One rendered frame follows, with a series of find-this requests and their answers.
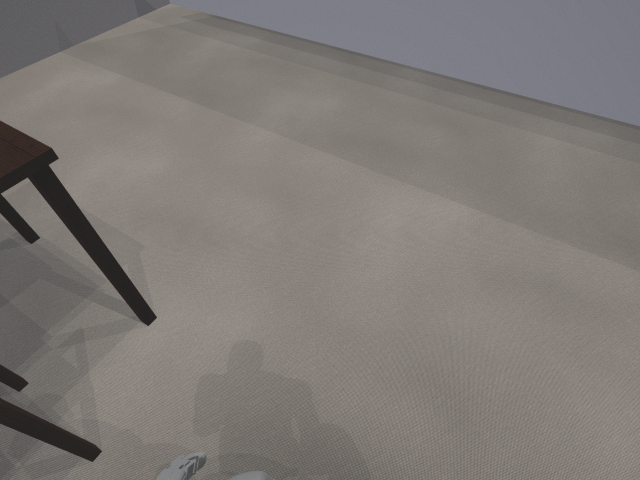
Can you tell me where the chair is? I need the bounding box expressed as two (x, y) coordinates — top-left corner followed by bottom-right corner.
(0, 365), (102, 462)

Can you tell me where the left robot hand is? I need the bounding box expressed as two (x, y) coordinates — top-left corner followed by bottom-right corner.
(156, 452), (207, 480)

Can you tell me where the table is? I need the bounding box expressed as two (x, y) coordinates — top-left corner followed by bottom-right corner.
(0, 121), (157, 326)

